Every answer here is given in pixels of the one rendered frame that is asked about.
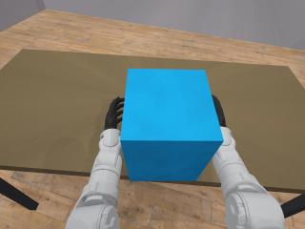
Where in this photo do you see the robot right forearm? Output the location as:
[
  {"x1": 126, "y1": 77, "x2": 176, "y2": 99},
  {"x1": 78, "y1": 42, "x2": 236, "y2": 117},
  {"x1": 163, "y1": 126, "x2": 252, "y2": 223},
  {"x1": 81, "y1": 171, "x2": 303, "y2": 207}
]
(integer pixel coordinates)
[{"x1": 213, "y1": 126, "x2": 285, "y2": 228}]

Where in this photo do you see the table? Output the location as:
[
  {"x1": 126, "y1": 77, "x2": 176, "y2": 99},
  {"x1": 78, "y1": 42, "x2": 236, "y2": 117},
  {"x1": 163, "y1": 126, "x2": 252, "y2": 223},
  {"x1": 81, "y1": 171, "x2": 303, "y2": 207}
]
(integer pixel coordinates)
[{"x1": 0, "y1": 49, "x2": 305, "y2": 218}]

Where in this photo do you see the right robot hand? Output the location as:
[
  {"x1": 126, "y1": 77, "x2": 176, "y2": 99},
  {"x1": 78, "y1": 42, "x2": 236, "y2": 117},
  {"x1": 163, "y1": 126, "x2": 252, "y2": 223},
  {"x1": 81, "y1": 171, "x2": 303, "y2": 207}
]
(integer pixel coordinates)
[{"x1": 212, "y1": 95, "x2": 227, "y2": 128}]

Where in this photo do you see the right robot upper arm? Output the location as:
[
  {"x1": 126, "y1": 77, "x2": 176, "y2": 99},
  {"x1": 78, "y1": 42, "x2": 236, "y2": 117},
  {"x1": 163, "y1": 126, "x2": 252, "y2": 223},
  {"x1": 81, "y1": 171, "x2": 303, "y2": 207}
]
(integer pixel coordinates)
[{"x1": 225, "y1": 191, "x2": 285, "y2": 229}]

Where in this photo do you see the carton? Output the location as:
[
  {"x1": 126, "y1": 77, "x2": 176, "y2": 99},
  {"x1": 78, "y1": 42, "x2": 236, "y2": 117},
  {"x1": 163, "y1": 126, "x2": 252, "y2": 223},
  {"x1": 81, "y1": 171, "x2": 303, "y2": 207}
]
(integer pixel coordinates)
[{"x1": 120, "y1": 69, "x2": 224, "y2": 181}]

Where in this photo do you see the left robot hand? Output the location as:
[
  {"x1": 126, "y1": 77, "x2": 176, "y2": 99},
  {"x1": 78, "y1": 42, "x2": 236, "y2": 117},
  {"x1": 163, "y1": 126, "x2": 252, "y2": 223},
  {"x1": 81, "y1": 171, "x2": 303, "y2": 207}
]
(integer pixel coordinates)
[{"x1": 104, "y1": 96, "x2": 125, "y2": 131}]

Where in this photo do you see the left robot upper arm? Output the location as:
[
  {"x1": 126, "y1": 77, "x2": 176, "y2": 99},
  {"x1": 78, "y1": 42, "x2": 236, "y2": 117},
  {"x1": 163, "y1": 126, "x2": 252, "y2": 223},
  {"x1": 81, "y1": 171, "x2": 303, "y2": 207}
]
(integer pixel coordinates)
[{"x1": 66, "y1": 203, "x2": 120, "y2": 229}]

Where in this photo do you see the robot left forearm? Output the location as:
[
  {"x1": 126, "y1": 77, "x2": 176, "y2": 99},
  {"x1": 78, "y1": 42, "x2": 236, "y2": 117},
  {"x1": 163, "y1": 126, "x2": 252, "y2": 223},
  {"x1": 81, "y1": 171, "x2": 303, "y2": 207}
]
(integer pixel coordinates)
[{"x1": 65, "y1": 128, "x2": 124, "y2": 229}]

